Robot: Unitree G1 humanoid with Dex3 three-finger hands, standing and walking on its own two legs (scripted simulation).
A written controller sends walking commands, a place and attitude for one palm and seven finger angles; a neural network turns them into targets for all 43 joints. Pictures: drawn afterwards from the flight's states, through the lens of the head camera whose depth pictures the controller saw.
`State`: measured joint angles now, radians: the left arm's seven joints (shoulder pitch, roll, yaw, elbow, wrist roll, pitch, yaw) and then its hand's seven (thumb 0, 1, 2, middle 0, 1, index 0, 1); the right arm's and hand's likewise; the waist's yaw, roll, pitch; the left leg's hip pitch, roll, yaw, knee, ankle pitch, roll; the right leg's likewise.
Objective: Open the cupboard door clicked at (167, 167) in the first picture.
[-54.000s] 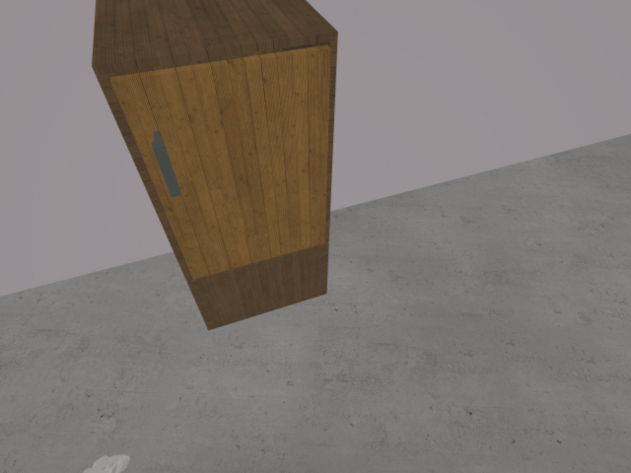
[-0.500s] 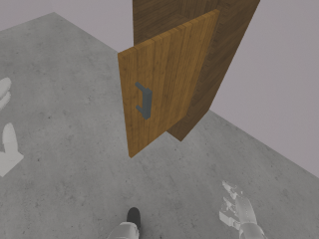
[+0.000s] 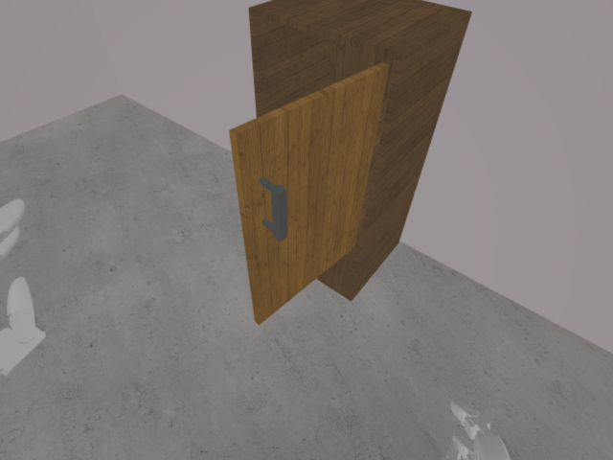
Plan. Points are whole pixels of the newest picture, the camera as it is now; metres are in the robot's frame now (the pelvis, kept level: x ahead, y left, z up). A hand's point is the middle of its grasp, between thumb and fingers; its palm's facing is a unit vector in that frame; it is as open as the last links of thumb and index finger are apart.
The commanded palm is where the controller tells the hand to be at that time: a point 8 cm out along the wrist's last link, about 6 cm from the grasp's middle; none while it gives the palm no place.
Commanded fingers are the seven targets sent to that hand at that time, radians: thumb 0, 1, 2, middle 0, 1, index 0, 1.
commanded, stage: stop stepping back and stand still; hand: left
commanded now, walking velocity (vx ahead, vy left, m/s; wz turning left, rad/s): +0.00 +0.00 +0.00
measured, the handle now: (272, 209) +0.56 +0.08 -0.01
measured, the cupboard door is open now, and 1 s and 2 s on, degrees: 83 83 83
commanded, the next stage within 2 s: let the arm hang, fingers relaxed in 0.58 s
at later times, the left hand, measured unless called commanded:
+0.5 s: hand out of the picture +0.17 +0.29 +0.17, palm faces +0.39 -0.77 -0.50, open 7.4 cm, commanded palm +0.11 +0.32 +0.18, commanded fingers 0.00 0.90 0.90 -0.20 -0.30 -0.20 -0.30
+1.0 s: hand out of the picture +0.03 +0.19 -0.17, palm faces +0.05 -0.99 -0.15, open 7.1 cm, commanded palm none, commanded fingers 0.00 0.90 0.90 -0.20 -0.30 -0.20 -0.30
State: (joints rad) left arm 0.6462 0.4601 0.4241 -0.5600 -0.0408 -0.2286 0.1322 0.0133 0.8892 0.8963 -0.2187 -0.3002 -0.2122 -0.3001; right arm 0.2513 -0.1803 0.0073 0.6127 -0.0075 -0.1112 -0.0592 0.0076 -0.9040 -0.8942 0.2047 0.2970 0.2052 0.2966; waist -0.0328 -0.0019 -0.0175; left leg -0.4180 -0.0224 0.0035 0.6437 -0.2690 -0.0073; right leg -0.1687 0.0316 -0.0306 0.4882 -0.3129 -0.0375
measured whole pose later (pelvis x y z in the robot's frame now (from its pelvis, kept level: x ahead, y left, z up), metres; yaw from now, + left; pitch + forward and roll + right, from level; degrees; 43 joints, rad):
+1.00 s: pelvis -0.04 +0.02 -0.01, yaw +3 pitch -1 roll -1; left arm 0.27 0.18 0.01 0.84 0.02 0.05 0.02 -0.01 0.97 0.90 -0.21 -0.30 -0.20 -0.30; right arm 0.24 -0.22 0.02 0.95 -0.03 0.01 -0.01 0.00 -0.91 -0.89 0.20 0.30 0.20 0.30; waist -0.02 -0.04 0.05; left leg -0.36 -0.03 -0.03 0.55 -0.17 0.03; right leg -0.24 -0.01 -0.07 0.56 -0.30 0.00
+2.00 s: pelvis +0.00 +0.01 +0.01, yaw +3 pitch -2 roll +0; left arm 0.30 0.14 0.01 1.14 0.01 0.00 0.03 0.00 0.91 0.90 -0.20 -0.30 -0.20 -0.30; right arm 0.26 -0.13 0.01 1.15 -0.02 0.01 -0.04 0.00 -0.92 -0.89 0.20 0.30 0.20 0.30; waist 0.00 0.01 0.06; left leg -0.24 -0.03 -0.03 0.43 -0.17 0.02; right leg -0.12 -0.01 -0.07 0.43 -0.29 -0.01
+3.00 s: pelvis +0.01 +0.00 +0.01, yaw +3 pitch -2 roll +0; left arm 0.29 0.15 0.01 1.14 0.01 -0.01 0.03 0.00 0.91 0.90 -0.20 -0.30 -0.20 -0.30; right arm 0.23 -0.16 0.01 1.16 -0.02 0.00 -0.04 0.00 -0.91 -0.89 0.20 0.30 0.20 0.30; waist 0.01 0.00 0.06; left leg -0.19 -0.02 -0.03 0.41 -0.18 0.00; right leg -0.07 0.00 -0.06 0.39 -0.29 -0.02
